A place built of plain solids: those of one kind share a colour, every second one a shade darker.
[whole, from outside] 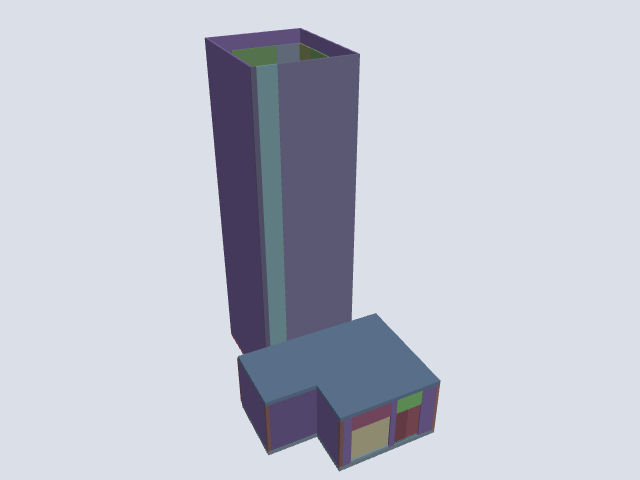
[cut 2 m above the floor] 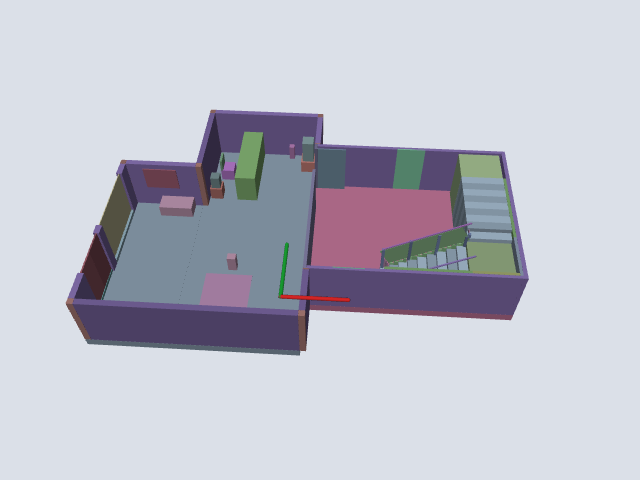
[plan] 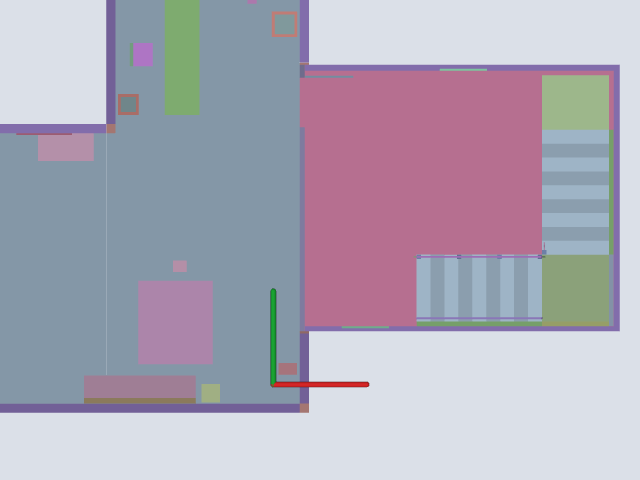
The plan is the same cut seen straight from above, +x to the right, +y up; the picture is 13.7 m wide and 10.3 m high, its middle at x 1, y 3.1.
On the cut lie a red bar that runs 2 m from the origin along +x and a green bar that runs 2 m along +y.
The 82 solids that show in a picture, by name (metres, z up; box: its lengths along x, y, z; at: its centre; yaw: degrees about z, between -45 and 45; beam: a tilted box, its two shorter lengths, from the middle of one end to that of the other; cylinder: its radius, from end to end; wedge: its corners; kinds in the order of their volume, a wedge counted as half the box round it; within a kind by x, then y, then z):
{
 "wall_1": {"box": [0.2, 0.94, 3.4], "at": [-6.18, 0.06, 1.7]},
 "wall_2": {"box": [0.2, 0.35, 3.4], "at": [-6.18, 2.31, 1.7]},
 "wall_3": {"box": [0.2, 0.51, 3.4], "at": [-6.18, 5.14, 1.7]},
 "wall_4": {"box": [2.5, 0.2, 3.4], "at": [-4.83, 5.49, 1.7]},
 "wall_5": {"box": [0.2, 2.8, 3.4], "at": [-3.48, 6.99, 1.7]},
 "wall_6": {"box": [6.65, 0.2, 3.4], "at": [-2.76, -0.51, 1.7]},
 "wall_7": {"box": [3.95, 0.2, 3.4], "at": [-1.41, 8.49, 1.7]},
 "wall_8": {"box": [0.2, 1.5, 3.4], "at": [0.67, 0.34, 1.7]},
 "wall_9": {"box": [0.2, 1.49, 3.4], "at": [0.67, 7.65, 1.7]},
 "wall_10": {"box": [6.63, 0.11, 19.95], "at": [3.99, 1.2, 9.97]},
 "wall_11": {"box": [6.63, 0.13, 19.95], "at": [3.99, 6.8, 9.97]},
 "wall_12": {"box": [0.13, 5.72, 19.95], "at": [7.37, 4.0, 9.97]},
 "lobby_floor_slab_1": {"box": [2.7, 6.2, 0.3], "at": [-4.93, 2.49, -0.15]},
 "lobby_floor_slab_2": {"box": [4.15, 9.2, 0.3], "at": [-1.51, 3.99, -0.15]},
 "lobby_ceiling_slab_1": {"box": [2.7, 6.2, 0.25], "at": [-4.93, 2.49, 3.52]},
 "lobby_ceiling_slab_2": {"box": [4.15, 9.2, 0.25], "at": [-1.51, 3.99, 3.52]},
 "tread_slab_1": {"box": [0.3, 1.44, 0.17], "at": [3.22, 2.07, 0.08]},
 "tread_slab_2": {"box": [0.31, 1.44, 0.34], "at": [3.52, 2.07, 0.17]},
 "tread_slab_3": {"box": [0.3, 1.44, 0.5], "at": [3.82, 2.07, 0.25]},
 "tread_slab_4": {"box": [0.31, 1.44, 0.67], "at": [4.12, 2.07, 0.34]},
 "tread_slab_5": {"box": [0.3, 1.44, 0.84], "at": [4.42, 2.07, 0.42]},
 "tread_slab_6": {"box": [0.3, 1.44, 1.01], "at": [4.72, 2.07, 0.5]},
 "tread_slab_7": {"box": [0.3, 1.44, 1.18], "at": [5.02, 2.07, 0.59]},
 "tread_slab_8": {"box": [0.3, 1.44, 1.34], "at": [5.32, 2.07, 0.67]},
 "tread_slab_9": {"box": [0.3, 1.44, 1.51], "at": [5.61, 2.07, 0.76]},
 "tread_slab_10": {"box": [1.44, 0.3, 1.84], "at": [6.48, 2.94, 0.92]},
 "tread_slab_11": {"box": [1.44, 0.3, 2.01], "at": [6.48, 3.23, 1.01]},
 "tread_slab_12": {"box": [1.44, 0.31, 2.18], "at": [6.48, 3.53, 1.09]},
 "tread_slab_13": {"box": [1.44, 0.3, 2.35], "at": [6.48, 3.83, 1.17]},
 "tread_slab_14": {"box": [1.44, 0.3, 2.51], "at": [6.48, 4.13, 1.26]},
 "tread_slab_15": {"box": [1.44, 0.31, 2.68], "at": [6.48, 4.42, 1.34]},
 "tread_slab_16": {"box": [1.44, 0.3, 2.85], "at": [6.48, 4.72, 1.43]},
 "tread_slab_17": {"box": [1.44, 0.3, 3.02], "at": [6.48, 5.02, 1.51]},
 "tread_slab_18": {"box": [1.44, 0.3, 3.18], "at": [6.48, 5.32, 1.59]},
 "floor_slab_1": {"box": [6.87, 5.72, 0.3], "at": [4.0, 4.0, -0.15]},
 "wall_wall_1": {"box": [2.69, 0.1, 19.16], "at": [4.42, 1.3, 9.58]},
 "wall_wall_2": {"box": [0.1, 2.68, 19.16], "at": [7.25, 4.13, 9.58]},
 "wall_cheek_1": {"box": [0.11, 4.38, 19.95], "at": [0.62, 3.33, 9.97]},
 "wall_cheek_2": {"box": [0.11, 0.28, 19.95], "at": [0.62, 6.72, 9.97]},
 "landing_slab_1": {"box": [1.44, 1.44, 1.68], "at": [6.48, 2.07, 0.84]},
 "landing_slab_2": {"box": [1.44, 1.17, 3.35], "at": [6.48, 6.05, 1.68]},
 "wall_land_far_wall_1": {"box": [0.1, 1.54, 19.16], "at": [7.25, 2.02, 9.58]},
 "wall_land_wall_1": {"box": [1.44, 0.1, 19.16], "at": [6.48, 1.3, 9.58]},
 "lobby_desk_body_1": {"box": [0.75, 2.6, 1.15], "at": [-1.96, 7.08, 0.57]},
 "wall_head_1": {"box": [0.11, 1.06, 17.86], "at": [0.62, 6.05, 11.02]},
 "lobby_seats_seat_1": {"box": [1.2, 0.6, 0.45], "at": [-4.45, 5.09, 0.22]},
 "lobby_seats_seat_2": {"box": [2.4, 0.6, 0.45], "at": [-2.87, -0.11, 0.22]},
 "wallpost_1": {"box": [0.2, 0.2, 3.4], "at": [-6.18, -0.51, 1.7]},
 "wallpost_2": {"box": [0.2, 0.2, 3.4], "at": [-6.18, 5.49, 1.7]},
 "wallpost_3": {"box": [0.2, 0.2, 3.4], "at": [-3.48, 5.49, 1.7]},
 "wallpost_4": {"box": [0.2, 0.2, 3.4], "at": [-3.48, 8.49, 1.7]},
 "wallpost_5": {"box": [0.2, 0.2, 3.4], "at": [0.67, -0.51, 1.7]},
 "wallpost_6": {"box": [0.2, 0.2, 3.4], "at": [0.67, 8.49, 1.7]},
 "wall_head_lobby_glazing_1": {"box": [0.2, 2.4, 1.0], "at": [-6.18, 3.68, 2.9]},
 "wall_head_lobby_entrance_1": {"box": [0.2, 1.6, 1.0], "at": [-6.18, 1.33, 2.9]},
 "lobby_planter_box_1": {"box": [0.45, 0.45, 0.5], "at": [-3.11, 6.01, 0.25]},
 "lobby_planter_box_2": {"box": [0.55, 0.55, 0.5], "at": [0.24, 7.73, 0.25]},
 "lobby_planter_plant_1": {"box": [0.33, 0.33, 0.5], "at": [-3.11, 6.01, 0.75]},
 "lobby_planter_plant_2": {"box": [0.43, 0.43, 0.9], "at": [0.24, 7.73, 0.95]},
 "door_leaf_1": {"box": [1.01, 0.045, 2.07], "at": [1.98, 1.23, 1.03]},
 "door_leaf_2": {"box": [1.01, 0.045, 2.07], "at": [4.08, 6.75, 1.03]},
 "lobby_entrance_leaf_1": {"box": [0.05, 0.8, 2.28], "at": [-6.18, 0.93, 1.26]},
 "lobby_entrance_leaf_2": {"box": [0.05, 0.8, 2.28], "at": [-6.18, 1.73, 1.26]},
 "lobby_runner_top_1": {"box": [1.6, 1.8, 0.06], "at": [-2.1, 1.33, -0.02]},
 "lobby_glazing_pane_1": {"box": [0.03, 2.4, 2.25], "at": [-6.18, 3.68, 1.27]},
 "lobby_bin_body_1": {"box": [0.4, 0.4, 0.75], "at": [-1.34, -0.19, 0.37]},
 "lobby_desk_chair_seat_1": {"box": [0.5, 0.5, 0.48], "at": [-2.83, 7.08, 0.24]},
 "lobby_seats_back_1": {"box": [2.4, 0.12, 0.4], "at": [-2.87, -0.35, 0.65]},
 "door_front_leaf_open_1": {"box": [1.04, 0.045, 2.07], "at": [1.19, 6.6, 1.04]},
 "wall_sill_lobby_glazing_1": {"box": [0.2, 2.4, 0.15], "at": [-6.18, 3.68, 0.07]},
 "panel_sheet_1": {"beam": [0.69, 0.03], "from": [3.17, 2.74, 0.73], "to": [5.67, 2.74, 2.13]},
 "lobby_wet_floor_sign_body_1": {"box": [0.3, 0.25, 0.62], "at": [-2.01, 2.54, 0.31]},
 "lobby_left_box_1": {"box": [0.4, 0.25, 0.45], "at": [0.31, 0.33, 0.22]},
 "lobby_board_panel_1": {"box": [1.2, 0.04, 0.9], "at": [-4.92, 5.37, 1.35]},
 "posts_1": {"box": [0.1, 0.1, 0.97], "at": [3.12, 2.74, 0.66]},
 "posts_2": {"box": [0.1, 0.1, 0.95], "at": [3.99, 2.74, 1.15]},
 "posts_3": {"box": [0.1, 0.1, 1.1], "at": [4.85, 2.74, 1.56]},
 "lobby_extinguisher_body_1": {"box": [0.2, 0.2, 0.6], "at": [-0.46, 8.27, 0.3]},
 "lobby_desk_chair_back_1": {"box": [0.08, 0.5, 0.47], "at": [-3.04, 7.08, 0.71]},
 "lobby_entrance_leaf_rail_1": {"box": [0.09, 0.8, 0.12], "at": [-6.18, 1.73, 0.06]},
 "rail_top_1": {"beam": [0.046, 0.046], "from": [3.07, 2.74, 1.12], "to": [5.76, 2.74, 2.62]},
 "handrail_rail_1": {"beam": [0.045, 0.045], "from": [3.07, 1.42, 1.12], "to": [5.76, 1.42, 2.62]}
}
